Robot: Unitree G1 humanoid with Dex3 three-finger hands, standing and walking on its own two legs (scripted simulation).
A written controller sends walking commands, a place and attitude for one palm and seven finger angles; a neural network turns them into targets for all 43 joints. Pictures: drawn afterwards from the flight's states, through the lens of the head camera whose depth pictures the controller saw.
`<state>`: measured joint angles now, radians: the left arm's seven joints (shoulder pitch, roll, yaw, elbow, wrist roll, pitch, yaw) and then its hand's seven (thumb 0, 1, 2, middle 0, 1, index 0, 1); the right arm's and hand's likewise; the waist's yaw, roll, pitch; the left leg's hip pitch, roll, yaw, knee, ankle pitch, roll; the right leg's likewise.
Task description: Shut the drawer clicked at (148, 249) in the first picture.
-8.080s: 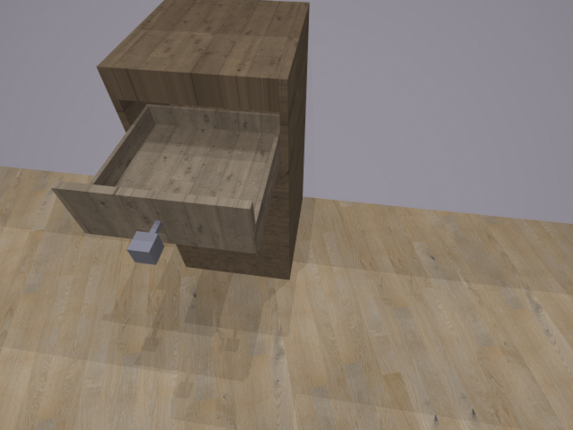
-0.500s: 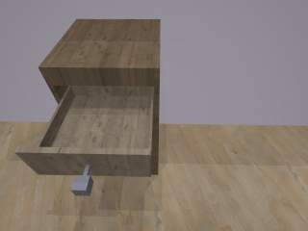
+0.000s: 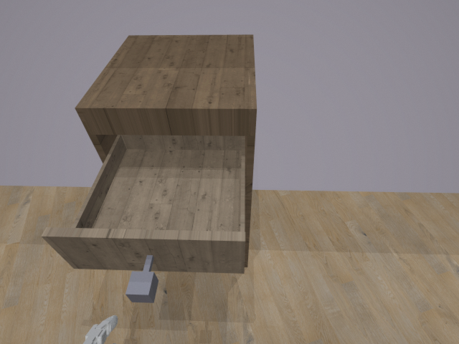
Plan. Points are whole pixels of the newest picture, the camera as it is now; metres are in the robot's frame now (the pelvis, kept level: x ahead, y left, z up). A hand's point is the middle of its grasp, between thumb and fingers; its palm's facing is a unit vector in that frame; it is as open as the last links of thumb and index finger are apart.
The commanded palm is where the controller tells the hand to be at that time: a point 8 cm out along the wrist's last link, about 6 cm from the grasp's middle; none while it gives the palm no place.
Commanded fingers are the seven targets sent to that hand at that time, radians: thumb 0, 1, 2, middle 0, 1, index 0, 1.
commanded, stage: raise the hand and make a fist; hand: left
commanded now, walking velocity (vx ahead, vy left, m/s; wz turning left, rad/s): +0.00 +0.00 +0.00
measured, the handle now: (145, 276) +0.26 +0.19 -0.06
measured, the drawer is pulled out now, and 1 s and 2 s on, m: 0.30 0.30 0.30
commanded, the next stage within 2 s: bring the fist close to the handle in 1.76 s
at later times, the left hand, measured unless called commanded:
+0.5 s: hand out of the picture +0.12 +0.13 -0.02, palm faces -0.01 -1.00 -0.01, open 4.8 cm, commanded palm +0.08 +0.20 -0.02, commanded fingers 0.00 0.90 0.90 -0.86 -1.01 -0.86 -1.01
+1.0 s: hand out of the picture +0.11 +0.15 +0.01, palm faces +0.04 -1.00 -0.06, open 3.1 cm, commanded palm +0.07 +0.20 +0.02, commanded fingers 0.00 0.90 0.90 -1.36 -1.56 -1.36 -1.56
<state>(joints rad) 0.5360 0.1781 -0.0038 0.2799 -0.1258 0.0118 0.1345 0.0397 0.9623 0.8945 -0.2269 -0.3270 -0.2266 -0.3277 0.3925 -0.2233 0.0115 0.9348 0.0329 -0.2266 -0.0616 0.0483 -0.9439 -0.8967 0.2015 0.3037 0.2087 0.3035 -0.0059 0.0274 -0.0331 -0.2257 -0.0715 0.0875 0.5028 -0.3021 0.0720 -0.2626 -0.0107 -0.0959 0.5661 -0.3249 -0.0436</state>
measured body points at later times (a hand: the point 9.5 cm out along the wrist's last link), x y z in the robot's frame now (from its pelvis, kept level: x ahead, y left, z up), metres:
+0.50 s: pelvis -0.04 -0.02 -0.08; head +0.02 -0.02 +0.36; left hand +0.12 +0.18 -0.02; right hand +0.21 -0.20 -0.13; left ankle -0.02 +0.07 -0.73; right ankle -0.02 -0.09 -0.73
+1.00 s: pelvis -0.04 -0.03 -0.06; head +0.00 -0.03 +0.39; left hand +0.10 +0.20 +0.01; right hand +0.16 -0.29 -0.12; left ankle -0.02 +0.07 -0.73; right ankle -0.02 -0.09 -0.73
